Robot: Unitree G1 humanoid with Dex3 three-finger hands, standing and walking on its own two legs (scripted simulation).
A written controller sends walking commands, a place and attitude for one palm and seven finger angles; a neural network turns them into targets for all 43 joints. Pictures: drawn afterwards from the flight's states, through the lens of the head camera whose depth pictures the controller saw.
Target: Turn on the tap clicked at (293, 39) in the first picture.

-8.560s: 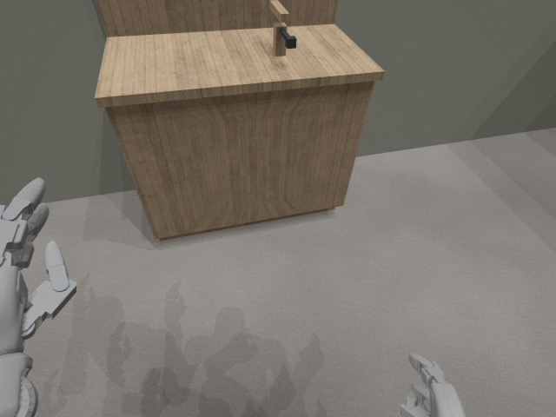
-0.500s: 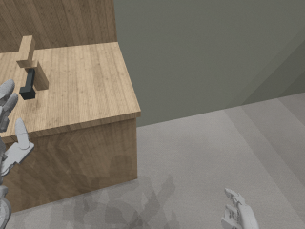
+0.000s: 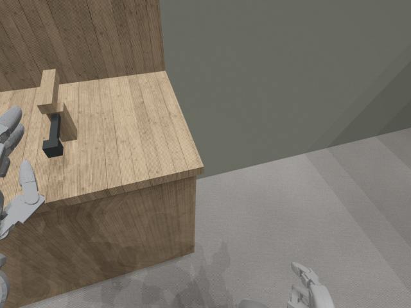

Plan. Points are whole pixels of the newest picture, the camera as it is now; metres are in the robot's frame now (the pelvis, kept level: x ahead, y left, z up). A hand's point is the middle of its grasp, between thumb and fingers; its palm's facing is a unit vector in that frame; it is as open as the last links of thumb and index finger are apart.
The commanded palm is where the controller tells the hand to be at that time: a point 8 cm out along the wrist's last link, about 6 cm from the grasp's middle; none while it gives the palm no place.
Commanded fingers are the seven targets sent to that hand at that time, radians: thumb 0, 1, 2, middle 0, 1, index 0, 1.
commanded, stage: shuffle to correct the standing spot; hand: left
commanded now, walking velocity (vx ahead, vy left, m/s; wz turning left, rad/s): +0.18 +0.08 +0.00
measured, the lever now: (53, 148) +0.39 +0.34 +0.08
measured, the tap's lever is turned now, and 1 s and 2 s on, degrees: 0 0 0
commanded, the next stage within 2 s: come to a stop and stand still in 0.20 s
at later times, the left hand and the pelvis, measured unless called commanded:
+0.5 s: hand (20, 159) +0.29 +0.30 +0.18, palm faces +0.43 -0.82 -0.38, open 7.5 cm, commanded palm +0.23 +0.33 +0.18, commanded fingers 0.00 0.90 0.90 -0.20 -0.30 -0.20 -0.30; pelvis +0.07 +0.05 -0.02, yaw +0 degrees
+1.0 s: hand out of the picture +0.29 +0.37 +0.17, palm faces +0.52 -0.79 -0.32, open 7.5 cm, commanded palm +0.21 +0.36 +0.18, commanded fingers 0.00 0.90 0.90 -0.20 -0.30 -0.20 -0.30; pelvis +0.05 +0.08 +0.00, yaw +0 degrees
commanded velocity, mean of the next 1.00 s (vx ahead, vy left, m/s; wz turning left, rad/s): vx -0.01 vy -0.02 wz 0.00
